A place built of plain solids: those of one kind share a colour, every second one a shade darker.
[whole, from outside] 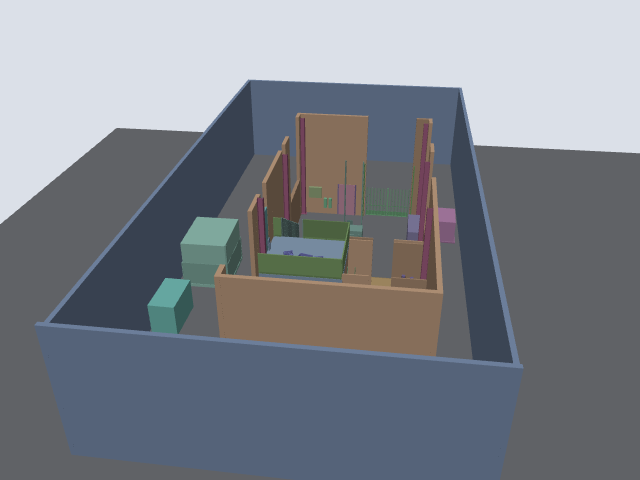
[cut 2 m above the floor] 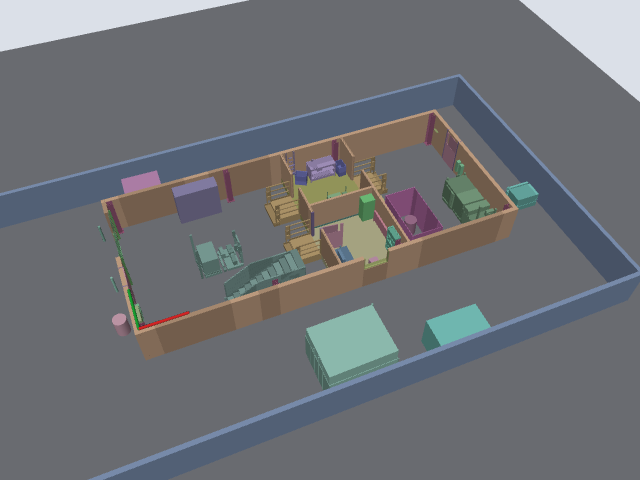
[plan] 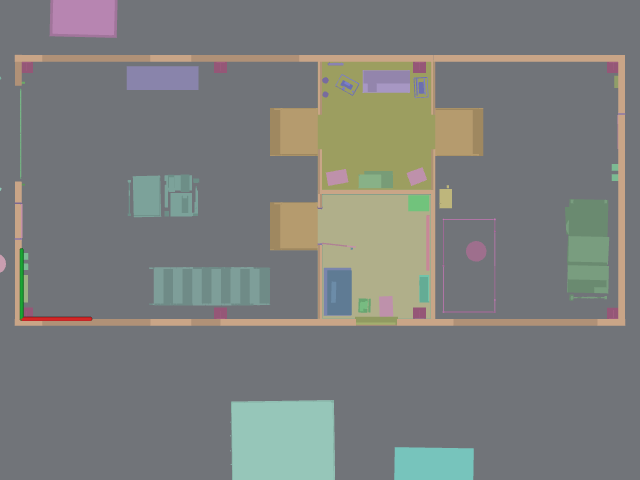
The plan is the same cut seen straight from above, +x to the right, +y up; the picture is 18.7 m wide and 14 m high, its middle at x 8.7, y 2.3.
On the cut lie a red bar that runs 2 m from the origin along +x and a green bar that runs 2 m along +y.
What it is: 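A works' own stores building on a factory's ground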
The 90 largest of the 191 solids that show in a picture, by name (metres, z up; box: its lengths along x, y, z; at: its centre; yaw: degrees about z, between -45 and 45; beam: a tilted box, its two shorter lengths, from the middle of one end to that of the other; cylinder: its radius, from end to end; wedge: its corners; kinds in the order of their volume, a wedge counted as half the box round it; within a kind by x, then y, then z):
{
 "yard_bound_1": {"box": [0.2, 15.37, 5.83], "at": [-9.15, 2.29, 2.87]},
 "yard_bound_2": {"box": [29.71, 0.2, 5.83], "at": [5.61, -5.29, 2.87]},
 "yard_bound_3": {"box": [29.71, 0.2, 5.83], "at": [5.61, 9.88, 2.87]},
 "yard_bound_4": {"box": [0.2, 15.37, 6.07], "at": [20.36, 2.29, 2.98]},
 "wall_1": {"box": [0.2, 4.21, 6.55], "at": [-0.1, 1.9, 3.23]},
 "wall_2": {"box": [0.2, 0.91, 6.55], "at": [-0.1, 7.25, 3.23]},
 "wall_3": {"box": [0.81, 0.2, 6.55], "at": [0.2, -0.1, 3.23]},
 "wall_4": {"box": [0.81, 0.2, 6.55], "at": [0.2, 7.6, 3.23]},
 "wall_5": {"box": [3.16, 0.2, 2.55], "at": [2.17, -0.1, 1.23]},
 "wall_6": {"box": [3.16, 0.2, 2.55], "at": [2.17, 7.6, 1.23]},
 "wall_7": {"box": [1.21, 0.2, 6.55], "at": [4.35, -0.1, 3.23]},
 "wall_8": {"box": [1.21, 0.2, 6.55], "at": [4.35, 7.6, 3.23]},
 "wall_9": {"box": [0.86, 0.2, 2.55], "at": [5.38, -0.1, 1.23]},
 "wall_10": {"box": [3.16, 0.2, 2.55], "at": [6.53, 7.6, 1.23]},
 "wall_11": {"box": [2.91, 0.2, 6.55], "at": [7.25, -0.1, 3.23]},
 "wall_12": {"box": [0.61, 0.2, 6.55], "at": [8.4, 7.6, 3.23]},
 "wall_13": {"box": [0.06, 2.15, 3.01], "at": [8.67, 1.08, 1.46]},
 "wall_14": {"box": [0.06, 0.52, 3.01], "at": [8.67, 3.5, 1.46]},
 "wall_15": {"box": [0.06, 1.31, 3.41], "at": [8.67, 4.29, 1.66]},
 "wall_16": {"box": [0.06, 1.55, 3.41], "at": [8.67, 6.72, 1.66]},
 "wall_17": {"box": [0.06, 2.15, 2.89], "at": [8.73, 1.08, 1.4]},
 "wall_18": {"box": [0.06, 1.25, 3.29], "at": [8.73, 4.33, 1.59]},
 "wall_19": {"box": [0.06, 1.55, 3.29], "at": [8.73, 6.72, 1.59]},
 "wall_20": {"box": [1.06, 0.2, 6.55], "at": [9.22, -0.1, 3.23]},
 "wall_21": {"box": [1.21, 0.2, 1.29], "at": [10.35, -0.1, 0.59]},
 "wall_22": {"box": [3.3, 0.06, 2.89], "at": [10.35, 3.67, 1.4]},
 "wall_23": {"box": [3.3, 0.06, 3.29], "at": [10.35, 3.73, 1.59]},
 "wall_24": {"box": [3.3, 0.2, 6.55], "at": [10.35, 7.6, 3.23]},
 "wall_25": {"box": [1.06, 0.2, 6.55], "at": [11.47, -0.1, 3.23]},
 "wall_26": {"box": [0.06, 3.7, 2.89], "at": [11.97, 1.85, 1.4]},
 "wall_27": {"box": [0.06, 1.25, 3.29], "at": [11.97, 4.33, 1.59]},
 "wall_28": {"box": [0.06, 1.55, 3.29], "at": [11.97, 6.72, 1.59]},
 "wall_29": {"box": [0.06, 3.76, 3.01], "at": [12.03, 1.88, 1.46]},
 "wall_30": {"box": [0.06, 1.31, 3.41], "at": [12.03, 4.29, 1.66]},
 "wall_31": {"box": [0.06, 1.55, 3.41], "at": [12.03, 6.72, 1.66]},
 "wall_32": {"box": [0.61, 0.2, 6.55], "at": [12.3, -0.1, 3.23]},
 "wall_33": {"box": [4.21, 0.2, 2.55], "at": [14.7, -0.1, 1.23]},
 "wall_34": {"box": [5.6, 0.2, 6.55], "at": [14.8, 7.6, 3.23]},
 "wall_35": {"box": [0.81, 0.2, 6.55], "at": [17.2, -0.1, 3.23]},
 "wall_36": {"box": [0.2, 7.9, 6.55], "at": [17.5, 3.75, 3.23]},
 "beyond_container_1": {"box": [0.037, 2.44, 1.48], "at": [6.14, -3.63, 0.68], "yaw": 0.8},
 "beyond_container_2": {"box": [2.93, 2.32, 2.59], "at": [7.6, -3.61, 1.24], "yaw": 0.8},
 "beyond_container_3": {"box": [3.0, 0.02, 1.48], "at": [7.61, -2.42, 0.68], "yaw": 0.8},
 "beyond_container_4": {"box": [3.0, 0.02, 1.48], "at": [7.64, -4.8, 0.68], "yaw": 0.8},
 "rack_high_1": {"cylinder": 0.3, "from": [16.17, 2.67, 0.14], "to": [16.17, 2.67, 1.02]},
 "rack_high_2": {"box": [1.11, 0.74, 0.92], "at": [16.46, 2.88, 0.56], "yaw": -1.3},
 "rack_high_3": {"box": [1.13, 1.65, 0.9], "at": [16.51, 1.58, 0.4], "yaw": -1.3},
 "rack_high_4": {"box": [1.2, 0.8, 0.88], "at": [16.52, 1.16, 0.39], "yaw": -1.3},
 "rack_high_5": {"box": [1.2, 0.42, 1.05], "at": [16.52, 1.35, 0.63], "yaw": -1.3},
 "rack_high_6": {"box": [1.14, 0.75, 0.18], "at": [16.52, 2.03, 1.05], "yaw": -1.3},
 "rack_high_7": {"box": [1.14, 1.83, 1.18], "at": [16.52, 2.57, 0.54], "yaw": -1.3},
 "rack_high_8": {"box": [0.41, 0.17, 1.2], "at": [16.91, 0.84, 0.55], "yaw": -1.3},
 "raised_floor_crib_1": {"box": [3.43, 3.93, 0.39], "at": [10.35, 5.6, 0.14]},
 "raised_floor_office_1": {"box": [3.43, 3.83, 0.39], "at": [10.35, 1.85, 0.14]},
 "beyond_pallets_1": {"box": [2.31, 1.27, 1.61], "at": [12.02, -4.39, 0.8], "yaw": -0.9},
 "beyond_pallets_2": {"box": [1.21, 0.8, 0.43], "at": [19.42, 1.52, 0.58], "yaw": -0.9},
 "beyond_oil_tank_1": {"box": [1.96, 1.32, 0.13], "at": [1.81, 8.88, 0.01], "yaw": -1.4},
 "beyond_oil_tank_2": {"box": [1.8, 1.16, 1.4], "at": [1.81, 8.88, 0.64], "yaw": -1.4},
 "raised_floor_deck_1": {"box": [3.48, 3.82, 0.24], "at": [10.35, 1.88, 2.96]},
 "longspan_1": {"box": [2.1, 0.7, 1.93], "at": [4.11, 7.02, 0.92]},
 "door_landing_1": {"box": [0.32, 1.4, 0.22], "at": [7.4, 2.7, 0.06]},
 "door_landing_2": {"box": [0.32, 1.4, 0.22], "at": [7.4, 5.45, 0.06]},
 "door_landing_3": {"box": [1.1, 1.4, 0.39], "at": [8.09, 2.7, 0.14]},
 "door_landing_4": {"box": [1.1, 1.4, 0.39], "at": [8.09, 5.45, 0.14]},
 "door_landing_5": {"box": [1.1, 1.4, 0.39], "at": [12.61, 5.45, 0.14]},
 "door_landing_6": {"box": [0.32, 1.4, 0.22], "at": [13.3, 5.45, 0.06]},
 "rack1n_high_1": {"box": [0.75, 1.1, 1.12], "at": [3.64, 3.57, 0.51]},
 "rack1n_high_2": {"box": [0.78, 1.13, 0.28], "at": [3.65, 3.56, 0.09]},
 "rack1n_high_3": {"box": [0.8, 1.2, 0.2], "at": [3.65, 3.57, 0.05], "yaw": 1.3},
 "rack1n_high_4": {"box": [0.63, 0.69, 0.2], "at": [4.66, 3.33, 0.05]},
 "wall_over_deck_1": {"box": [3.48, 0.1, 2.22], "at": [10.35, -0.06, 4.17]},
 "deck_rail_railpanel_1": {"box": [0.06, 2.26, 0.95], "at": [8.64, 2.63, 3.65]},
 "deck_rail_railpanel_2": {"box": [3.42, 0.06, 0.95], "at": [10.35, 3.76, 3.65]},
 "deck_rail_railpanel_3": {"box": [0.06, 3.76, 0.95], "at": [12.06, 1.88, 3.65]},
 "packing_desk_1": {"box": [0.98, 0.56, 0.15], "at": [10.61, 6.93, 0.51], "yaw": 0.3},
 "packing_desk_2": {"box": [1.32, 0.62, 0.15], "at": [10.62, 6.92, 0.48]},
 "packing_desk_3": {"box": [1.36, 0.38, 0.45], "at": [10.65, 7.05, 1.02]},
 "filing_tall_1": {"box": [0.62, 0.47, 1.37], "at": [11.58, 3.38, 0.97]},
 "carton_1": {"box": [0.6, 0.4, 0.35], "at": [9.2, 4.12, 0.47], "yaw": 10.4},
 "carton_2": {"box": [0.4, 0.6, 0.45], "at": [10.63, 0.36, 0.52], "yaw": 2.1},
 "carton_3": {"box": [0.5, 0.4, 0.5], "at": [11.53, 4.15, 0.54], "yaw": 21.2},
 "beyond_drums_1": {"cylinder": 0.3, "from": [-0.76, 1.61, -0.06], "to": [-0.76, 1.61, 0.87]},
 "drum_1": {"cylinder": 0.3, "from": [13.26, 1.97, 0.0], "to": [13.26, 1.97, 0.87]},
 "truck_charger_1": {"box": [0.36, 0.56, 0.98], "at": [12.37, 3.51, 0.59]},
 "mesh_cage_1": {"box": [1.44, 0.025, 2.3], "at": [13.05, 0.2, 1.23]},
 "mesh_cage_2": {"box": [1.44, 0.025, 2.3], "at": [13.05, 2.9, 1.23]},
 "desk_load_lived_1": {"box": [0.72, 1.3, 0.12], "at": [9.27, 0.77, 1.13]},
 "distribution_board_1": {"box": [0.18, 0.8, 0.7], "at": [0.09, 0.88, 1.5]},
 "radiator_1": {"box": [0.1, 1.62, 0.6], "at": [11.85, 2.21, 0.75]},
 "door_leaf_1": {"box": [0.044, 1.0, 2.15], "at": [0.0, 2.85, 1.02]}
}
